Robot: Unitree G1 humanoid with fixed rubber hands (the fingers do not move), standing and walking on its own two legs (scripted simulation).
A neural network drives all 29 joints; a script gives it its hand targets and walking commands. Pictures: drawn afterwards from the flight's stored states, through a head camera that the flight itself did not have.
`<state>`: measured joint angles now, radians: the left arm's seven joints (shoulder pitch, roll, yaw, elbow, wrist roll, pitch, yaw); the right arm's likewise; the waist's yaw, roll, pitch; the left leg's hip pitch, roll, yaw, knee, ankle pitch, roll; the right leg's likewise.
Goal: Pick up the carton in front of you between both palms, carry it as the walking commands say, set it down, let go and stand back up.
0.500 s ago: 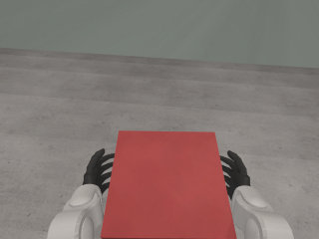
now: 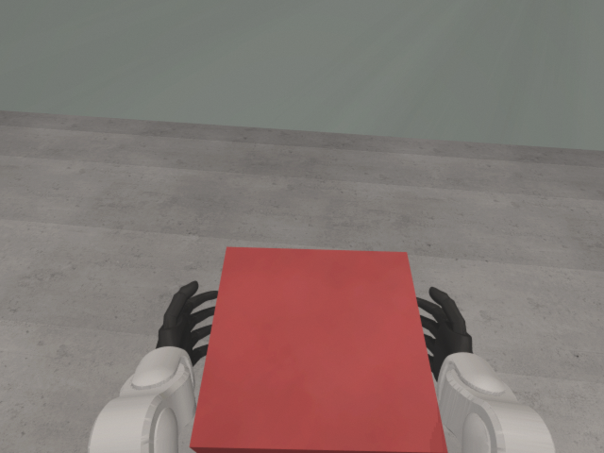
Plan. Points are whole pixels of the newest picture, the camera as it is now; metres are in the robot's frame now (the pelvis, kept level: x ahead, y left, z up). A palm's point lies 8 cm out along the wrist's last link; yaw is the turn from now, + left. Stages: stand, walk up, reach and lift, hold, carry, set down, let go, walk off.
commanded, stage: carry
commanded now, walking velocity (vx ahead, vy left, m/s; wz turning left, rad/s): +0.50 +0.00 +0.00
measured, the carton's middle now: (311, 372) +0.23 +0.00 +0.03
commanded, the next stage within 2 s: none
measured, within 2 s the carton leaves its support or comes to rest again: neither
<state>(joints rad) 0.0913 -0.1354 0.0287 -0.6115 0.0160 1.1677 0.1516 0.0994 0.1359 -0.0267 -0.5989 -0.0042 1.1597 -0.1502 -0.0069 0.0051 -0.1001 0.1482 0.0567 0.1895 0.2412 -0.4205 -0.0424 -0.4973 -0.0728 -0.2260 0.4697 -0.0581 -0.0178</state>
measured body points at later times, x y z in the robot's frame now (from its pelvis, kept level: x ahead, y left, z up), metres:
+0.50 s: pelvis +0.31 +0.01 +0.00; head +0.31 +0.01 +0.45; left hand +0.55 +0.16 +0.09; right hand +0.55 -0.15 +0.10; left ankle +0.42 +0.09 -0.73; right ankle +0.15 -0.10 -0.72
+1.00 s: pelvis +0.43 -0.01 +0.01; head +0.41 -0.01 +0.46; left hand +0.68 +0.14 +0.09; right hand +0.67 -0.16 +0.08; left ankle +0.42 +0.09 -0.72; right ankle +0.35 -0.12 -0.72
